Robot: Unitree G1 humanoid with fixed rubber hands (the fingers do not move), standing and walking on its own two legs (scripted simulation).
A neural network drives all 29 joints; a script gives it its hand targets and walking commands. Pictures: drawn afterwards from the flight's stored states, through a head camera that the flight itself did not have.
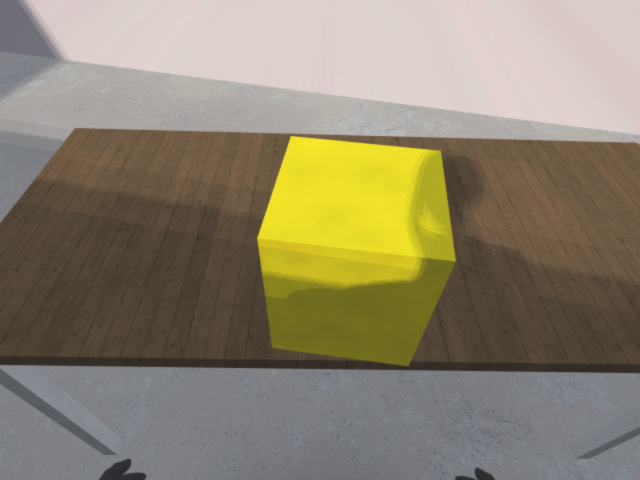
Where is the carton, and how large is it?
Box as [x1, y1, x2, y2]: [257, 136, 455, 365]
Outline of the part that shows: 291,136 257,238 272,347 408,365 455,262 440,151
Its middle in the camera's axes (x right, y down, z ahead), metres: +0.04 +0.02 +0.57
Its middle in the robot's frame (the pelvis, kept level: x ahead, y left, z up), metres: +0.43 -0.02 +0.04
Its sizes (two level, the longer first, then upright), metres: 0.210 0.200 0.250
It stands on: a table, 0.69 m high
